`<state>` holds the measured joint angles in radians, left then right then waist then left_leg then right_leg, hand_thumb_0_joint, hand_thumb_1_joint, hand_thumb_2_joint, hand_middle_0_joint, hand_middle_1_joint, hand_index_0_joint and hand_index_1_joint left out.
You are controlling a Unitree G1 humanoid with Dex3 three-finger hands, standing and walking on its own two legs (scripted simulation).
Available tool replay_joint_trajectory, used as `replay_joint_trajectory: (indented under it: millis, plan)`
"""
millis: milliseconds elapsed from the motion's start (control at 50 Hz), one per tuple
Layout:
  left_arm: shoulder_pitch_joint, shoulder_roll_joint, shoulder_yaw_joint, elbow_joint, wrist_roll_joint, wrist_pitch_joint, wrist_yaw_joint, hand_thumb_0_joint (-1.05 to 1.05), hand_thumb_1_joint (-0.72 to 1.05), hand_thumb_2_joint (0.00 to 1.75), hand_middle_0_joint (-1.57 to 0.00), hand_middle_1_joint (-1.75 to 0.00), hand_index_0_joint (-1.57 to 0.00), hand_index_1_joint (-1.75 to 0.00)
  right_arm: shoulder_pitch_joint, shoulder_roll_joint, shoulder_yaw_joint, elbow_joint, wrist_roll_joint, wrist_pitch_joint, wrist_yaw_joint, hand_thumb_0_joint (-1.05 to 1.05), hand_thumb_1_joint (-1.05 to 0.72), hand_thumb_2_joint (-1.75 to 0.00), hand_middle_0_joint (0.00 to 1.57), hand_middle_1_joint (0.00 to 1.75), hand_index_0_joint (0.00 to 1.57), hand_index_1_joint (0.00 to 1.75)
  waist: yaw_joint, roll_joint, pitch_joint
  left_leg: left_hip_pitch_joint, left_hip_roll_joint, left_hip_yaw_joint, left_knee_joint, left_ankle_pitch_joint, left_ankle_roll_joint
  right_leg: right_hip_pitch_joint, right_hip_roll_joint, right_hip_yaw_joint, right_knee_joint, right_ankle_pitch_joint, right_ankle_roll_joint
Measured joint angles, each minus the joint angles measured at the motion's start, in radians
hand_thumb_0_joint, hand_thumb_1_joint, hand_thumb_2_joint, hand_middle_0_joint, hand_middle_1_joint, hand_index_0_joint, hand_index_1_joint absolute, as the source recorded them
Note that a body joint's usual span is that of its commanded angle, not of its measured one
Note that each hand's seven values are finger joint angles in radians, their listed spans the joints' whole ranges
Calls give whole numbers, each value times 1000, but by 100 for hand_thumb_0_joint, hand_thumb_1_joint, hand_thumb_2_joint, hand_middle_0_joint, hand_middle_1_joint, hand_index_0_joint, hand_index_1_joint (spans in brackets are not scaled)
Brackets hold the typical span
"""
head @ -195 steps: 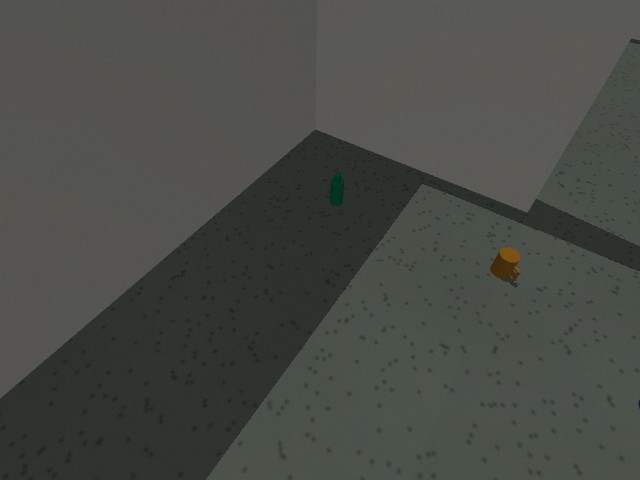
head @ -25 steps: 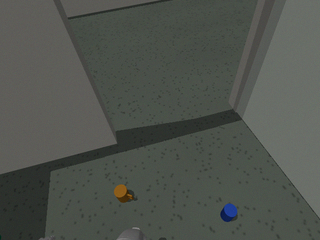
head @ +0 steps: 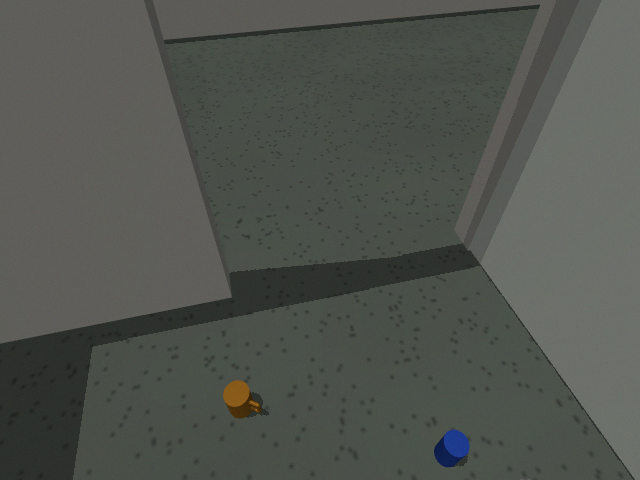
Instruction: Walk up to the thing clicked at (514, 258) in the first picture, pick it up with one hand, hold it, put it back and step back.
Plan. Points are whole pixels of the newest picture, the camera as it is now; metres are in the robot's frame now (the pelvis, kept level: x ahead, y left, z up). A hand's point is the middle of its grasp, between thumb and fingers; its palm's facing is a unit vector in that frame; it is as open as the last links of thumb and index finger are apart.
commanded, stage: walk up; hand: left
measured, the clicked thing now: (244, 401) +0.45 +0.24 -0.71
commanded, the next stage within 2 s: stand in 0.94 s
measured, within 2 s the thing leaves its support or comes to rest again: neither
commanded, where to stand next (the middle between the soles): +0.07 +0.01 m, yaw +0 degrees
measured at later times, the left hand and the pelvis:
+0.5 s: hand out of the picture +0.10 +0.25 -0.14, palm faces -0.03 -0.94 -0.34, open 7.4 cm; pelvis +0.01 +0.00 +0.01, yaw +0 degrees
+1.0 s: hand out of the picture +0.12 +0.26 -0.14, palm faces -0.02 -0.94 -0.35, open 7.4 cm; pelvis +0.03 +0.01 +0.02, yaw -1 degrees
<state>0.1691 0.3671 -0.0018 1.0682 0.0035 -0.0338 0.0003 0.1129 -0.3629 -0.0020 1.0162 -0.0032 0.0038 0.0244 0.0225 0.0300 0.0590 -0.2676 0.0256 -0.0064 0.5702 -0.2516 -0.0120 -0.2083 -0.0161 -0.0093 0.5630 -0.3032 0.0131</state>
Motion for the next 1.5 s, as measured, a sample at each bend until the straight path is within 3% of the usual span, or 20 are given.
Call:
replay_joint_trajectory:
  millis: [280, 600, 980, 1500]
  plan:
    - [-54, -10, 2, 59, 4, -5, -8, 0, 90, 90, -20, -30, -20, -30, -16, -4, 0, 94, -5, -3, 4, 1, -91, -90, 20, 30, 21, 30, -9, 0, -15, 76, -1, 1, -153, 76, -7, 71, 0, -2, -143, 70, -1]
    - [-97, -18, 4, 76, 2, 6, -7, 0, 90, 90, -20, -30, -20, -30, 4, 2, -6, 135, -8, -4, -7, 1, -91, -90, 20, 30, 21, 30, -33, -32, -9, 106, -4, 12, -201, 79, -1, 107, -4, 7, -211, 89, 8]
    - [-98, -16, 6, 80, 3, 12, -2, 0, 90, 90, -20, -30, -20, -30, -34, 19, -11, 123, -9, -6, -12, 1, -91, -90, 20, 30, 21, 30, -24, -24, -18, 136, -18, 21, -231, 82, 7, 130, -18, 14, -228, 86, 18]
    - [-53, -22, 8, 85, 6, 26, -12, 0, 90, 90, -20, -30, -20, -30, -22, 9, -5, 136, -10, -7, -13, 1, -91, -90, 20, 30, 21, 30, -24, -30, -12, 122, -8, 7, -253, 115, -5, 113, -8, 2, -238, 109, 6]
